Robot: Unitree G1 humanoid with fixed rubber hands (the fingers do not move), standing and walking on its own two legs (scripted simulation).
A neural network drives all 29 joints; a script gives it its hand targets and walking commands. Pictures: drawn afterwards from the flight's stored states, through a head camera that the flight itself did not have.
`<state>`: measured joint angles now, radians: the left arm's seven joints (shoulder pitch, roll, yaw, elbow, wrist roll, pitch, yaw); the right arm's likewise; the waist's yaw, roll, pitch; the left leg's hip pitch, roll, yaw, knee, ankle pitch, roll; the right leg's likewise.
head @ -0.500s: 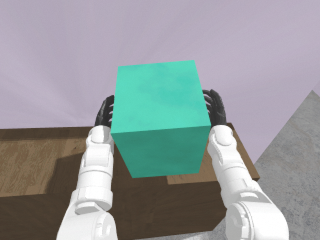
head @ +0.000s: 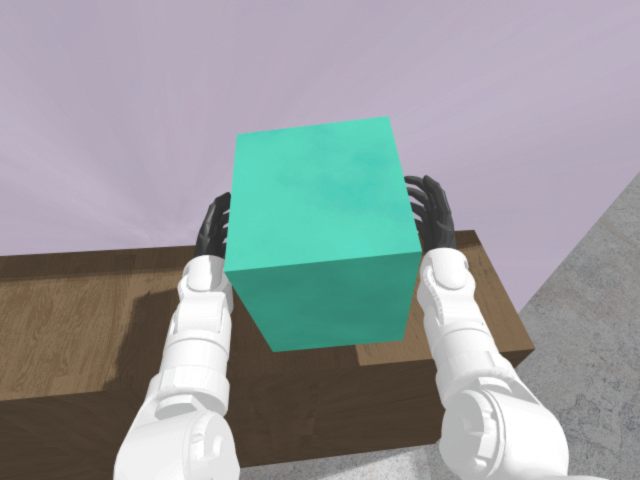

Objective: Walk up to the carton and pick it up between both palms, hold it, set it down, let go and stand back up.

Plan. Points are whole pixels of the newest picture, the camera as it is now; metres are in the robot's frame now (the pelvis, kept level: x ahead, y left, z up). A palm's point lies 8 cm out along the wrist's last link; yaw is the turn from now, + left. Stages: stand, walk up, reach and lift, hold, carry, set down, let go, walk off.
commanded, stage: set down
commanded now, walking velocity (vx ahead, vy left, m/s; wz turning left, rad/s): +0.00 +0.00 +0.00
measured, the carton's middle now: (325, 244) +0.44 +0.01 +0.05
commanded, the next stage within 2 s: none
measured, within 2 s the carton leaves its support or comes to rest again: neither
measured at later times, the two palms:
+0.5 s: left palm (214, 268) +0.41 +0.17 +0.03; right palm (418, 247) +0.43 -0.12 +0.06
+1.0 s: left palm (213, 276) +0.40 +0.17 +0.02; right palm (418, 252) +0.42 -0.12 +0.06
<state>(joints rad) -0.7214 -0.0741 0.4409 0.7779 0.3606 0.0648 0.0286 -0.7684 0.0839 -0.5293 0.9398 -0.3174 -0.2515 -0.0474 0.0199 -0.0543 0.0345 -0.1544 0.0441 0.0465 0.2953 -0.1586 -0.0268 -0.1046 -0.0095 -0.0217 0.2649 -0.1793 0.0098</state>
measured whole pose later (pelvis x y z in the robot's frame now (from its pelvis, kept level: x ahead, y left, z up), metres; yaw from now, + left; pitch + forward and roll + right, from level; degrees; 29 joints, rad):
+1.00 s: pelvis +0.00 -0.01 +0.00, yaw +0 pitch +13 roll +0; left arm -0.80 -0.02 0.55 1.06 0.40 -0.17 0.05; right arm -0.83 0.10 -0.65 1.02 -0.47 -0.31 -0.06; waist 0.03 -0.05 -0.06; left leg -0.40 0.05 0.04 0.31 -0.12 -0.03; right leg -0.36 0.00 -0.03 0.30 -0.16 0.00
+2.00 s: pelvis +0.00 +0.00 +0.00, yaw -1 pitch +12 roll +0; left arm -0.76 -0.11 0.65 0.91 0.50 -0.18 0.02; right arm -0.79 0.15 -0.71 0.91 -0.52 -0.29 -0.01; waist 0.03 -0.06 -0.02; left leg -0.38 0.05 0.06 0.31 -0.14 -0.02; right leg -0.35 0.00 -0.01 0.31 -0.17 0.00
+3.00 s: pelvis -0.02 +0.01 -0.03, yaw -2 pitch +23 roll -1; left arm -1.05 0.16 0.18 1.51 -0.03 -0.35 0.11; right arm -1.02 -0.12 -0.16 1.40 0.05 -0.28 -0.08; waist 0.04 -0.02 -0.21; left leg -0.76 0.07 0.06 0.59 -0.22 -0.02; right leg -0.72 0.01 -0.01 0.55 -0.23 0.01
